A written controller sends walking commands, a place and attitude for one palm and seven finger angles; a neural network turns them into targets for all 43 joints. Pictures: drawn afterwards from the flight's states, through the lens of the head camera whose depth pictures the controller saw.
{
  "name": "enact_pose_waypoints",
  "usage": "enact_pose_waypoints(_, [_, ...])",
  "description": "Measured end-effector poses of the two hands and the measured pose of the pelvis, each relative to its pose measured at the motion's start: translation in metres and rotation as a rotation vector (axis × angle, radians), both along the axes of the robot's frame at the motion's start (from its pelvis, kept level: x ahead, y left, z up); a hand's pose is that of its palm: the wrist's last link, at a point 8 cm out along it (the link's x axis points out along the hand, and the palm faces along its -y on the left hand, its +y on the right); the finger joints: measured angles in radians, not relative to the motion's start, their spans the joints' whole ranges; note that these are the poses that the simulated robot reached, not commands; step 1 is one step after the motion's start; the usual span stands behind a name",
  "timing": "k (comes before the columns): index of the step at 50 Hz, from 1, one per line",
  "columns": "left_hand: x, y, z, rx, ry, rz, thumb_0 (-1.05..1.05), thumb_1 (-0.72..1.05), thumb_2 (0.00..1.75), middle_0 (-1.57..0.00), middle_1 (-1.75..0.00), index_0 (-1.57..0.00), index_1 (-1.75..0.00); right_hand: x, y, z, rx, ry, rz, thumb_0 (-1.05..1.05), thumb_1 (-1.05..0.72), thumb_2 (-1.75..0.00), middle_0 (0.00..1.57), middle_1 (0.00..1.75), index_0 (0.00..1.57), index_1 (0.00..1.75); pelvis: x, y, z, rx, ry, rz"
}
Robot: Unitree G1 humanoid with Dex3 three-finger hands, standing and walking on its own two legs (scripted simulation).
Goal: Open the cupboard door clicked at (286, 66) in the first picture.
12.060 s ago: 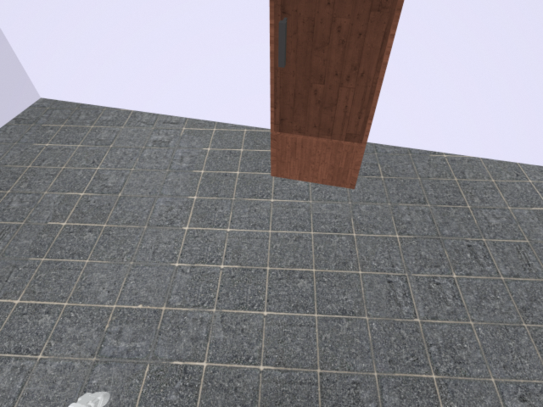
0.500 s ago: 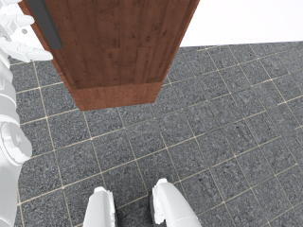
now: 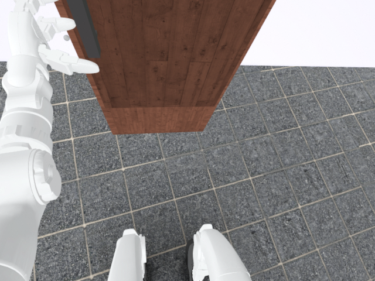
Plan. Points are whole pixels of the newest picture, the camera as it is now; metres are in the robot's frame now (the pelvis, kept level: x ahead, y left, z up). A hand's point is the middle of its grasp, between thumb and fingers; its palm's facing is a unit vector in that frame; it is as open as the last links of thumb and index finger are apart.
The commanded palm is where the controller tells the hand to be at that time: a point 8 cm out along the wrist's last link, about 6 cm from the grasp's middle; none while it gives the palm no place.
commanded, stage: slide the fingers in behind the handle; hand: left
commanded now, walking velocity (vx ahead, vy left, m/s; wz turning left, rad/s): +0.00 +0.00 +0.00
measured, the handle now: (85, 14) +0.62 +0.15 +0.07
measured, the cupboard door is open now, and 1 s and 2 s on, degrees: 0 0 0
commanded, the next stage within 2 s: move the hooked fingers beside the handle in 0.56 s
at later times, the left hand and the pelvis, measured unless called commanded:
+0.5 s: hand (69, 39) +0.56 +0.18 +0.07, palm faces +0.08 -1.00 -0.01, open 14.9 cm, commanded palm +0.55 +0.16 +0.07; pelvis +0.00 +0.01 +0.00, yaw +1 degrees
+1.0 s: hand (69, 40) +0.56 +0.18 +0.07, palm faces +0.08 -1.00 -0.03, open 15.0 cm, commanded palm +0.55 +0.17 +0.07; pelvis -0.01 +0.01 +0.00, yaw +0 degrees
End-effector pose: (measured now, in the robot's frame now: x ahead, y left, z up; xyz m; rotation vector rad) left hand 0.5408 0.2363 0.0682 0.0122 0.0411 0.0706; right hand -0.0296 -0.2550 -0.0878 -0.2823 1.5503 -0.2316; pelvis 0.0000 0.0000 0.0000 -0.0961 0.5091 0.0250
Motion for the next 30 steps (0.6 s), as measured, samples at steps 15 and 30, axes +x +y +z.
enact_pose_waypoints(15, [-0.005,-0.007,-0.001,-0.005,-0.006,0.01,-0.01,-0.5,0.3,-0.3,-1.19,-0.06,-1.19,0.003,0.003,-0.001,0.009,-0.01,0.014,0.0,-0.9,-0.9,0.2,0.3,0.21,0.3,-0.001,0.002,0.0,-0.003,-0.007,0.012])
enact_pose_waypoints(30, [-0.004,-0.006,-0.001,0.004,-0.012,0.003,-0.01,-0.5,0.3,-0.3,-1.19,-0.07,-1.2,-0.006,0.011,-0.002,0.011,0.005,0.009,0.0,-0.9,-0.9,0.2,0.3,0.21,0.3,-0.004,0.008,-0.003,-0.008,-0.001,0.013])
